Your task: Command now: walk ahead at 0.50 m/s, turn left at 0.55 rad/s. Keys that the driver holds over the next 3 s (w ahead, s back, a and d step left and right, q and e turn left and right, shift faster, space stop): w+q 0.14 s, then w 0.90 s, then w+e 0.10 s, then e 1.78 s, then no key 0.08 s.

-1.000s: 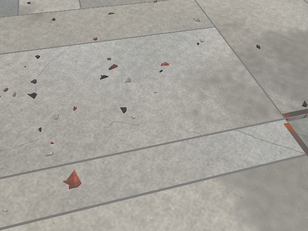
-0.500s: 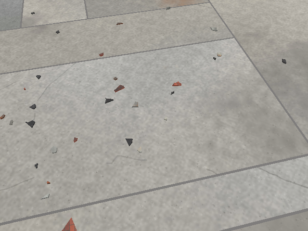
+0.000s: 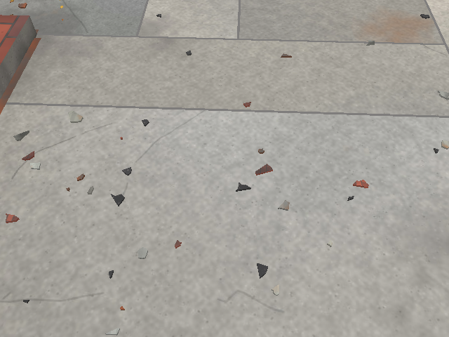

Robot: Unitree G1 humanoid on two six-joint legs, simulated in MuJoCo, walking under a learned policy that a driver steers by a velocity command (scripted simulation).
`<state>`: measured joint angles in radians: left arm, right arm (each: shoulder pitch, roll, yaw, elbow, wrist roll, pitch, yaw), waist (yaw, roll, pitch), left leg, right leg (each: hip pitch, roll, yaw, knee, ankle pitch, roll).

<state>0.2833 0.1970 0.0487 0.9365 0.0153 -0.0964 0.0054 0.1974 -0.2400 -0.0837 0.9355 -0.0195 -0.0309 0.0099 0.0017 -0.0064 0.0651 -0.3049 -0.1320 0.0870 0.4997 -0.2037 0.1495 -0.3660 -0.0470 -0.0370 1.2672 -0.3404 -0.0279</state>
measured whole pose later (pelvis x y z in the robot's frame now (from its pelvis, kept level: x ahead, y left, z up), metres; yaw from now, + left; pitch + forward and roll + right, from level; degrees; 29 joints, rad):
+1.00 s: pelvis +0.55 +0.04 +0.00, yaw +10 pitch +1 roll -1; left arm 0.44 0.22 0.03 0.98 0.00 -0.07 0.00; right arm 0.04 -0.22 -0.02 0.80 -0.05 -0.08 0.01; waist 0.05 -0.01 0.05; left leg -0.43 -0.01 0.08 0.55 -0.12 0.09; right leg -0.08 0.02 -0.03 0.75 -0.44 -0.05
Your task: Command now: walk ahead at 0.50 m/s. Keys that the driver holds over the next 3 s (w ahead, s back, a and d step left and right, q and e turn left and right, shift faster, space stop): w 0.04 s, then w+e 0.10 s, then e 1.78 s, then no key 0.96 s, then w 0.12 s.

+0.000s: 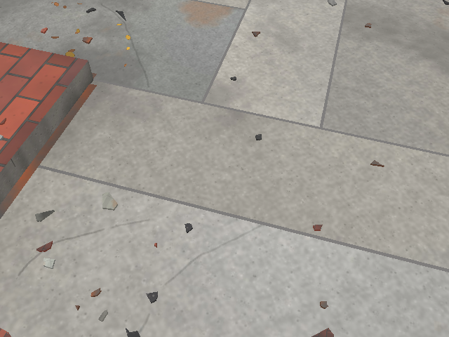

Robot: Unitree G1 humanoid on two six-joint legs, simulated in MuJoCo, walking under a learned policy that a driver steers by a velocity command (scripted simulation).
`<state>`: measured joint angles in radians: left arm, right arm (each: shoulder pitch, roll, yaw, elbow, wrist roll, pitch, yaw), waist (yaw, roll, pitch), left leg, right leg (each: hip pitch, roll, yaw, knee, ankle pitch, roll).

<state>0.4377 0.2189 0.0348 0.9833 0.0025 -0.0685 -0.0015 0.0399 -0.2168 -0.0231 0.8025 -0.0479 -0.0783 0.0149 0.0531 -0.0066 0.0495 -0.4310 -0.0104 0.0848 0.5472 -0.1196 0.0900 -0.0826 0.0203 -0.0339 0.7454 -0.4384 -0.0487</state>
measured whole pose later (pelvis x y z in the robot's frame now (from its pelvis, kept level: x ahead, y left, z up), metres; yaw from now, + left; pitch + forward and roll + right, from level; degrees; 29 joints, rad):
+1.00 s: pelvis +0.25 +0.02 +0.01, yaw -29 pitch +2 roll +0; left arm 0.23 0.28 0.10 0.79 0.01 0.05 -0.01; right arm 0.20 -0.26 -0.04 0.77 -0.01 0.01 -0.05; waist 0.03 -0.03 0.02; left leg -0.25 -0.05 -0.06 0.49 -0.30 0.03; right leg -0.39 0.17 0.20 0.47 -0.13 -0.05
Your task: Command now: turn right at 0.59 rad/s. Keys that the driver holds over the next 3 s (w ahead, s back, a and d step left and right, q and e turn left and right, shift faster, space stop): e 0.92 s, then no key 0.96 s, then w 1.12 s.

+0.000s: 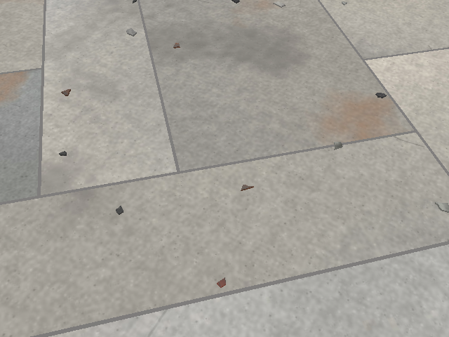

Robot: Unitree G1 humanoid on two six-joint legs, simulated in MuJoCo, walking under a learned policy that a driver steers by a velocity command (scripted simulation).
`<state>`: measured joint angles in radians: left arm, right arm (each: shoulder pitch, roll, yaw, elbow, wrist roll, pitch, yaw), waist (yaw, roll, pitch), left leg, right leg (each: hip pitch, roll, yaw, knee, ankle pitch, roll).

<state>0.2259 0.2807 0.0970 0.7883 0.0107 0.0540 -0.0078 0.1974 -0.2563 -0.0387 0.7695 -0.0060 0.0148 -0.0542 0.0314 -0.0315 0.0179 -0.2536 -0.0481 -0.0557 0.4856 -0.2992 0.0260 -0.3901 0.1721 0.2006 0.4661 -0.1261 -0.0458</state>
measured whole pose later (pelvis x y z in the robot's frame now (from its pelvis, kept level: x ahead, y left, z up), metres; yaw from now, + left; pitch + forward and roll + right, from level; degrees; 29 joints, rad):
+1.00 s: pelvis -0.01 +0.00 +0.00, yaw -36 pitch +1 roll +0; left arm 0.25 0.32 0.07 0.73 0.01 0.05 -0.01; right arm 0.15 -0.29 -0.03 0.67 -0.01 0.03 -0.04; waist 0.03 -0.03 0.05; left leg -0.26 -0.05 -0.05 0.50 -0.23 0.02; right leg -0.28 0.17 0.26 0.55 -0.27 -0.03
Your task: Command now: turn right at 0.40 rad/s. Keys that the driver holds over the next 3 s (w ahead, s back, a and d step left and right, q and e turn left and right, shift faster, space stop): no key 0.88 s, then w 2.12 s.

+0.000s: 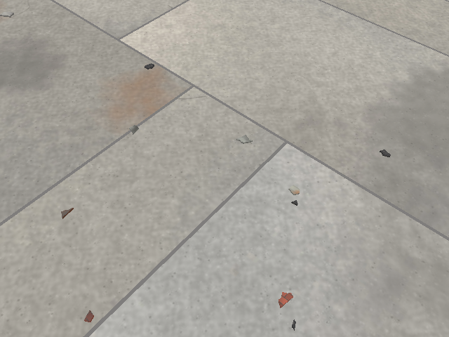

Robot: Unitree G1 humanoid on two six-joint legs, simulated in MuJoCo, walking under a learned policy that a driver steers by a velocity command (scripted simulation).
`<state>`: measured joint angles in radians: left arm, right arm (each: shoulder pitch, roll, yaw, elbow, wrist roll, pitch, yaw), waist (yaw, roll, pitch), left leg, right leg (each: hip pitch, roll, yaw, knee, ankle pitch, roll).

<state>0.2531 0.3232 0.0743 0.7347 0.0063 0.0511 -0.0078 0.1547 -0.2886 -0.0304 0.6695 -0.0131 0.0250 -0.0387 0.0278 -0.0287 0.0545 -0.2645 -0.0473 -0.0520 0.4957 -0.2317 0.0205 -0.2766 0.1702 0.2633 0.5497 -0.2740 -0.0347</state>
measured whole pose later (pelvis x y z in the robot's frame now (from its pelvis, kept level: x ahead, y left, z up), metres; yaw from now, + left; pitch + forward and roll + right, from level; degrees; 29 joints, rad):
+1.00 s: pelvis +0.01 -0.01 +0.01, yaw -3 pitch -1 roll +0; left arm 0.28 0.23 0.00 1.10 0.01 0.01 0.03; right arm 0.27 -0.23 0.00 1.07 -0.03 0.02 -0.01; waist -0.01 0.01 0.00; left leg -0.21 -0.01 -0.01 0.53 -0.37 0.04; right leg -0.10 0.08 0.06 0.41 -0.30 -0.07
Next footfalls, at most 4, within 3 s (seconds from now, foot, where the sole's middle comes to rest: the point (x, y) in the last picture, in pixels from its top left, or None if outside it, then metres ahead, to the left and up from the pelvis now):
0.34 right None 0.00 -0.11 -0.77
1.18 left None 0.11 0.10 -0.77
1.66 right None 0.45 -0.05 -0.77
2.20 left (202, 241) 0.77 0.10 -0.77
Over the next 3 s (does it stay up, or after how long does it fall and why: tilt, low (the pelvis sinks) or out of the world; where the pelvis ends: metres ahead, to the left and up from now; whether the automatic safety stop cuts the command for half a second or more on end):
stays up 1.03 -0.03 0.01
